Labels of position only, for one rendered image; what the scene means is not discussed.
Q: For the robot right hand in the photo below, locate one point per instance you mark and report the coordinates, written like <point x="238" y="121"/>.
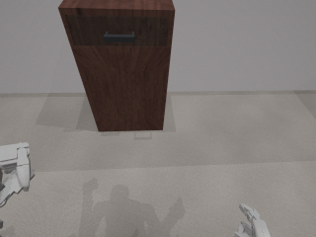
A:
<point x="258" y="227"/>

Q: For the handle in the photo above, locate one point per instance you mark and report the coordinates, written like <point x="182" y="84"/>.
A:
<point x="119" y="38"/>

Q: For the drawer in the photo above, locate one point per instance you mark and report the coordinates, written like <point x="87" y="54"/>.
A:
<point x="89" y="30"/>

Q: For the robot left hand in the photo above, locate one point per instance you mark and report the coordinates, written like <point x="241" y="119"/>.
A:
<point x="14" y="160"/>

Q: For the cabinet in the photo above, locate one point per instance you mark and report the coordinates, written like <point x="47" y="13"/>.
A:
<point x="126" y="85"/>

